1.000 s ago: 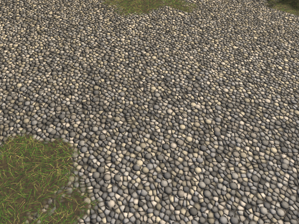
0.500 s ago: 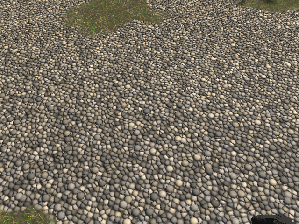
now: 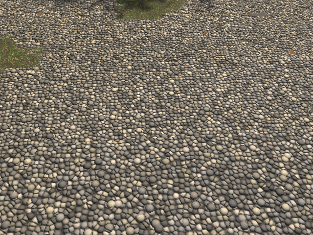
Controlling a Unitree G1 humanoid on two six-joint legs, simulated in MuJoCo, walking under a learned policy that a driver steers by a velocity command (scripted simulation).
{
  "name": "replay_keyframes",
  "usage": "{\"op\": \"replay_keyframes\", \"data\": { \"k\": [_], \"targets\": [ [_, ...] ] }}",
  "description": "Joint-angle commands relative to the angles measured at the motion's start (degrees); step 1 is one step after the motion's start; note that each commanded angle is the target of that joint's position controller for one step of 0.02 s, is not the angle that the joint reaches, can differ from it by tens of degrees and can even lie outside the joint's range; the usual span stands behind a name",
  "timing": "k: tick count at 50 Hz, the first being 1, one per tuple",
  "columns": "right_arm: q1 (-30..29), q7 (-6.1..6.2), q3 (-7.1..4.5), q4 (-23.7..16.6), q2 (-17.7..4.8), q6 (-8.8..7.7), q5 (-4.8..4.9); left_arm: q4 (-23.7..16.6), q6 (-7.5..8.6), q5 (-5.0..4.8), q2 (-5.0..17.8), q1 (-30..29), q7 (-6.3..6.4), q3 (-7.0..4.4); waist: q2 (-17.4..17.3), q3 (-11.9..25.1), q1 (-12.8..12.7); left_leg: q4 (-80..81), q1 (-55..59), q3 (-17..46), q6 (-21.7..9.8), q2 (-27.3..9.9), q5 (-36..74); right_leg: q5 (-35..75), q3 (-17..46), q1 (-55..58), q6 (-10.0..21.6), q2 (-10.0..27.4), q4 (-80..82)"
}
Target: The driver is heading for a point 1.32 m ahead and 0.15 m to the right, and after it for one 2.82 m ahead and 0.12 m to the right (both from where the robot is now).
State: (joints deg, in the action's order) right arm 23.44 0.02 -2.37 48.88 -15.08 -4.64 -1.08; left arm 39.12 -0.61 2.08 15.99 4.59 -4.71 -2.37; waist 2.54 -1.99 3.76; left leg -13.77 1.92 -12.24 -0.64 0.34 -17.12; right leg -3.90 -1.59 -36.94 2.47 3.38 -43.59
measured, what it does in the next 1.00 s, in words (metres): walks ahead, turning right: right foot, then left foot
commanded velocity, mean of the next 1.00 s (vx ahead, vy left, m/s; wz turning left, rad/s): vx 0.50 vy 0.00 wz -0.29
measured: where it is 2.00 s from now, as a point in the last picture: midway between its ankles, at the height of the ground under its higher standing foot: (182, 172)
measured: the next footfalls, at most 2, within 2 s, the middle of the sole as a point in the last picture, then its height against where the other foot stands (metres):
right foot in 0.12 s outside the picture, level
left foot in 0.66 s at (152, 213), level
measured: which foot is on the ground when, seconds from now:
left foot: down 0.00-0.10, up 0.12-0.64, down 0.66-1.00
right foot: up 0.00-0.10, down 0.12-0.68, up 0.70-1.00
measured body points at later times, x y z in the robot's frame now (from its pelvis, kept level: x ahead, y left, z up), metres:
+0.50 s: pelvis +0.27 -0.06 +0.00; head +0.30 -0.07 +0.45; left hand +0.34 +0.21 -0.12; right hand +0.38 -0.33 -0.11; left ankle +0.46 +0.06 -0.69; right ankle +0.18 -0.09 -0.74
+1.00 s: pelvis +0.55 -0.08 +0.01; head +0.57 -0.08 +0.46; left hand +0.76 +0.12 -0.11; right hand +0.46 -0.33 -0.13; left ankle +0.52 +0.01 -0.74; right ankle +0.64 -0.26 -0.69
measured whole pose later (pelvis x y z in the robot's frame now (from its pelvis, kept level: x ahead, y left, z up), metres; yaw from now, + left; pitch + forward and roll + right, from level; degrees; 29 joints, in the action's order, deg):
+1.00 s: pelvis +0.55 -0.08 +0.01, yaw -16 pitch +0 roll +1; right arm 24.5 -1.0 -2.1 51.4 -13.2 -4.1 -0.1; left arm 44.3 1.0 1.9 14.8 9.4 -1.7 -1.1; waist 2.6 -1.4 2.1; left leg -13.6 -2.1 -3.6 -4.5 4.7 -12.0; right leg -4.3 0.4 -35.8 1.1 5.2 -44.9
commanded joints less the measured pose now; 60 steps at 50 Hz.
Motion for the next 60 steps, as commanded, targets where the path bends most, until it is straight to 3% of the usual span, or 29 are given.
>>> {"op": "replay_keyframes", "data": {
  "k": [1,3,5,6,7,8,9,11,13,15,22,27,30,32,33,34,35,36,37,38,40,42,48,52,55,56,58,59,60],
  "targets": [
    [0.29,0.55,-2.11,-2.19,-9.12,-0.12,-0.05,-5.87,0.86,0.30,2.41,-6.48,-0.25,-0.12,-7.49,-2.66,-0.41,1.35,0.07,3.15,-5.76,-15.40,31.41,-2.95,-3.97,2.14,2.24,-1.51,5.75],
    [0.78,0.96,-2.39,-1.49,-10.72,0.63,-0.21,-5.64,0.86,0.70,3.15,-4.38,0.37,-0.55,-8.59,-0.45,-1.87,-6.59,2.75,0.66,-4.85,-15.75,49.65,-9.37,-6.37,7.58,4.55,-5.04,7.83],
    [0.49,1.20,-2.52,-1.50,-11.99,1.62,0.07,-2.09,1.62,1.22,5.10,8.10,1.43,-1.90,-7.42,7.18,-7.69,-25.96,-0.02,-1.58,-3.83,-15.03,56.01,-10.45,-6.53,23.19,7.76,-9.51,13.14],
    [0.24,1.12,-2.12,-3.04,-10.85,1.64,-0.16,0.83,1.86,1.71,8.99,18.13,2.44,-3.50,-2.55,13.58,-11.88,-42.33,-11.54,-1.91,-2.08,-13.68,40.00,-14.21,2.99,38.72,10.45,-3.68,15.65],
    [2.45,-0.26,-0.44,-7.66,-3.32,1.31,-0.20,-0.13,1.62,0.73,16.46,16.66,3.27,-5.18,12.26,18.57,-7.22,-62.32,-38.24,0.00,1.56,-3.25,-13.48,-14.36,33.69,57.20,18.31,14.74,18.66],
    [-4.93,-0.29,-1.43,-9.12,-8.47,0.96,-0.81,-1.15,1.01,-1.08,15.97,20.20,3.76,-5.44,3.92,21.27,-12.13,-68.54,-45.02,12.03,1.76,-0.46,-13.67,-10.68,45.66,57.69,20.59,16.75,25.49],
    [-8.93,-0.50,-1.27,-10.48,-8.04,0.44,-0.03,0.47,0.91,-1.31,14.18,17.65,4.30,-4.98,1.21,12.42,-10.42,-66.72,-48.38,14.04,1.12,-4.03,-6.93,-3.94,34.78,52.10,19.10,14.87,25.70],
    [-7.57,-0.28,-0.80,-9.27,-7.04,0.25,-0.38,1.05,1.53,-1.71,9.04,12.79,4.65,-3.53,-2.40,3.79,-5.02,-56.68,-41.29,13.81,1.25,-7.20,-2.43,9.28,23.79,36.88,14.94,8.95,27.02],
    [-4.35,-0.49,-0.78,-8.42,-6.76,2.34,-1.77,0.58,2.39,-2.01,7.02,10.32,4.49,-2.73,-1.58,4.00,-1.93,-52.79,-34.79,13.84,2.47,-7.50,-2.94,14.62,19.08,29.99,14.18,5.65,28.55],
    [-4.13,-1.01,-0.59,-8.20,-5.37,3.49,-1.82,1.60,3.39,-2.00,7.23,11.74,4.21,-2.73,-1.64,4.00,-1.48,-49.37,-34.38,12.52,3.07,-7.08,-0.94,15.45,16.77,27.92,14.38,4.40,30.17],
    [-17.87,-1.63,-0.03,-11.58,-3.79,3.34,-1.23,5.55,4.39,-2.08,7.05,19.99,4.30,-2.32,0.21,-0.28,-6.58,-31.33,-40.16,11.49,2.46,-6.62,15.63,15.33,14.42,33.04,10.38,3.37,32.50],
    [-25.17,-1.86,0.20,-13.98,-3.75,2.71,-0.70,7.49,4.32,-1.21,7.63,24.13,5.13,-1.99,0.52,-1.96,-9.13,-23.55,-40.69,10.26,0.26,-3.81,15.27,20.15,15.16,40.21,9.76,5.59,29.82],
    [-21.13,-1.64,-0.25,-13.17,-4.67,2.18,-0.60,7.94,4.37,-0.77,8.76,22.06,5.71,-2.01,1.54,-1.66,-5.97,-18.67,-31.31,9.61,-2.47,-0.96,9.84,30.59,14.18,40.24,7.82,6.31,25.67],
    [-7.80,-0.48,-1.43,-8.83,-6.58,1.50,-0.76,8.20,4.41,-0.94,9.48,20.35,5.63,-2.01,-0.06,5.16,0.26,-13.93,-13.45,8.32,-4.91,2.12,9.50,40.28,10.97,37.82,5.77,3.22,10.74],
    [1.58,0.41,-2.34,-7.11,-9.76,0.99,-1.62,7.16,4.75,-1.22,7.64,20.30,5.49,-1.38,-3.22,11.66,4.15,-13.17,1.08,17.35,-7.57,-6.58,6.43,26.74,9.26,28.60,4.65,0.72,-3.77],
    [6.45,0.54,-4.20,-6.60,-16.84,1.18,-2.31,6.02,4.80,-3.17,2.63,27.09,5.10,-0.52,-16.71,20.12,2.23,-9.68,16.25,45.06,-15.89,-23.29,3.30,-9.70,4.22,10.51,1.38,-10.24,-26.66],
    [4.01,-0.21,-3.42,-5.99,-12.93,1.86,-0.08,6.84,4.67,-0.94,6.48,25.30,5.33,-1.18,-11.31,17.63,1.36,-3.83,12.06,54.36,-16.25,-23.45,2.19,-24.55,9.08,3.97,2.18,-10.41,-32.08],
    [-2.20,-0.28,-2.55,-6.75,-9.49,2.09,0.43,6.04,4.55,-0.59,6.52,21.04,5.16,-1.42,-7.33,7.76,-1.03,-3.17,3.21,44.94,-15.47,-21.76,-1.70,-20.66,9.37,1.33,2.31,-7.04,-33.08],
    [-5.90,-0.50,-1.73,-7.13,-6.24,1.88,0.07,5.43,4.63,-0.49,5.87,17.93,4.73,-1.01,-4.28,3.46,-1.82,-1.07,-3.40,38.42,-14.17,-19.10,0.45,-17.26,8.40,1.80,2.41,-4.75,-29.92],
    [-7.12,-0.44,-1.21,-6.66,-4.91,1.55,-0.10,5.16,4.17,-0.43,5.04,16.75,4.36,-0.94,-5.14,1.18,-3.14,0.54,-7.49,33.15,-12.49,-16.22,3.26,-15.98,7.44,3.05,2.33,-2.97,-26.68],
    [-6.85,-0.42,-0.85,-5.31,-4.30,0.66,0.07,5.96,2.67,0.21,3.98,18.62,3.74,-0.59,-7.69,0.75,-5.08,2.66,-12.47,26.71,-11.11,-12.91,10.25,-14.45,5.74,7.22,1.14,-1.66,-22.79],
    [-4.68,-0.77,-1.26,-3.80,-5.48,-0.32,0.40,5.66,2.07,0.24,3.32,17.43,3.43,-0.36,-7.14,0.42,-5.51,4.14,-12.89,23.69,-12.07,-12.16,15.91,-12.11,4.29,5.91,0.13,-0.91,-20.37],
    [-0.20,-0.96,-1.50,-0.84,-6.17,-0.33,1.11,1.67,2.21,-0.20,1.27,3.26,2.96,0.93,-6.26,-2.15,-2.80,6.51,-10.20,16.76,-10.92,-9.26,21.75,1.29,0.39,1.98,-1.81,1.42,-1.18],
    [3.58,-0.69,-1.44,1.09,-6.50,-0.11,1.06,0.17,2.43,-0.55,1.31,-2.66,3.04,1.27,-6.41,-2.55,-0.69,4.75,-5.64,16.02,-10.59,-10.76,25.41,3.99,-1.31,3.77,-0.91,0.21,6.98],
    [4.07,0.07,-1.56,2.39,-7.54,0.46,0.56,-0.76,3.21,-0.38,2.21,-4.39,3.15,0.85,-5.68,-3.92,-0.97,1.50,-0.79,16.32,-9.71,-12.62,34.29,0.93,-1.04,5.30,0.66,-1.17,12.13],
    [3.48,0.28,-1.49,2.67,-7.73,0.87,0.35,-0.33,3.56,-0.42,2.10,-3.11,3.20,0.75,-6.20,-3.42,-1.74,-1.78,0.87,15.81,-8.62,-12.07,41.66,-1.43,-1.41,7.42,1.32,-2.39,13.69],
    [2.20,0.75,-1.16,2.72,-7.27,1.43,0.80,3.89,4.85,0.25,2.89,8.75,3.90,0.13,-6.02,3.84,-6.53,-15.36,1.65,13.64,-5.75,-9.21,51.46,2.08,-2.23,21.73,3.49,-5.14,19.06],
    [2.58,0.88,-0.50,1.70,-5.64,1.42,1.32,5.72,5.62,1.04,5.62,16.40,4.53,-0.61,-3.96,10.78,-9.10,-26.63,-5.65,12.17,-4.24,-7.05,39.42,12.49,3.33,35.82,5.56,1.46,17.25],
    [9.29,0.83,1.00,0.46,0.07,1.49,3.45,5.73,5.42,1.67,11.44,20.75,5.00,-2.21,7.79,20.43,-8.22,-48.01,-23.09,8.13,-1.43,0.44,7.91,29.57,23.34,54.18,14.60,18.94,14.74]
  ]
}}
Keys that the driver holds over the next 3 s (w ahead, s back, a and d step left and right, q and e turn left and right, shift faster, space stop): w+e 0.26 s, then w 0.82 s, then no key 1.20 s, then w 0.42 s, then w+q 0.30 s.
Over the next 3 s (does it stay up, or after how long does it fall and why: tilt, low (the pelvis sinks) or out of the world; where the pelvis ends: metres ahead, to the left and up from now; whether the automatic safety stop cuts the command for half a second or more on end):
stays up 0.96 -0.25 -0.03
